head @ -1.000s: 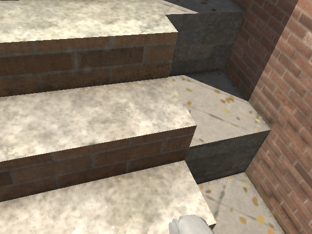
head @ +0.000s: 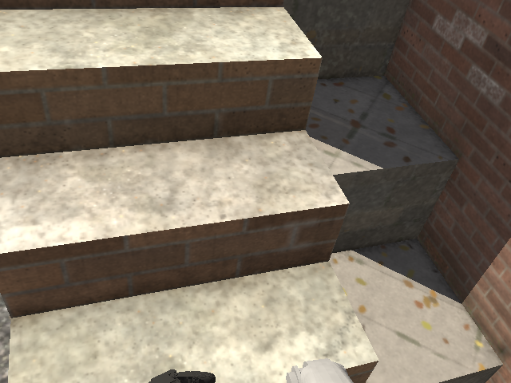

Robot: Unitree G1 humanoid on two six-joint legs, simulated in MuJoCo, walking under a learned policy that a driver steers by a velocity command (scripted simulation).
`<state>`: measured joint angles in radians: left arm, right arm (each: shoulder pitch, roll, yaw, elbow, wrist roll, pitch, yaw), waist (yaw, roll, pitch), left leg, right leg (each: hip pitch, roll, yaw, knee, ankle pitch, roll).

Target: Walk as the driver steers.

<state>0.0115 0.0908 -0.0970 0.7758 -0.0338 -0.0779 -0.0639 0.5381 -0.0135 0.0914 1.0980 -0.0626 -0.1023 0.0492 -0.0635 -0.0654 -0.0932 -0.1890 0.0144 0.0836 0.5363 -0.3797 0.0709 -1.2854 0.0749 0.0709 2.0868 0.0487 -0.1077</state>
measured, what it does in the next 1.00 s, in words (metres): climbs: right foot 0.19 m higher, then left foot 0.19 m higher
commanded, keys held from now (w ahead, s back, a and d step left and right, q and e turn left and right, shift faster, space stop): w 1.00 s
